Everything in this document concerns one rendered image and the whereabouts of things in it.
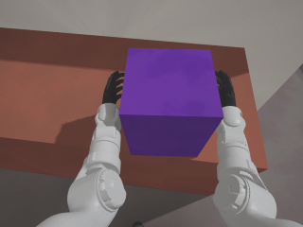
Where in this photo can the robot left hand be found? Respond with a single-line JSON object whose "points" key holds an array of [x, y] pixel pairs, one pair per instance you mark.
{"points": [[111, 89]]}

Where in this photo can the robot right hand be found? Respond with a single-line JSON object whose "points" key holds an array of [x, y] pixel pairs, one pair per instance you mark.
{"points": [[226, 89]]}

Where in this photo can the right robot upper arm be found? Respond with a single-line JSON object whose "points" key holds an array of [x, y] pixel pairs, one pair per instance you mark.
{"points": [[242, 203]]}

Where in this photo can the carton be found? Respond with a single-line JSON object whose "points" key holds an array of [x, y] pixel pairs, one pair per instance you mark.
{"points": [[170, 102]]}

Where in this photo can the left robot upper arm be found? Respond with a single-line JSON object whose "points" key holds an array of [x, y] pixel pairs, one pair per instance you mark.
{"points": [[93, 201]]}

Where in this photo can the pedestal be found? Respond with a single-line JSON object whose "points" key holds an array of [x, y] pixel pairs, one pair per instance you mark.
{"points": [[51, 85]]}

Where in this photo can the robot right forearm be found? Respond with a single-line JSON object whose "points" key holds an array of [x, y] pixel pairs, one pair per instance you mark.
{"points": [[232, 149]]}

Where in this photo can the robot left forearm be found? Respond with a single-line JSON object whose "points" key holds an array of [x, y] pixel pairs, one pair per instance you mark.
{"points": [[105, 144]]}

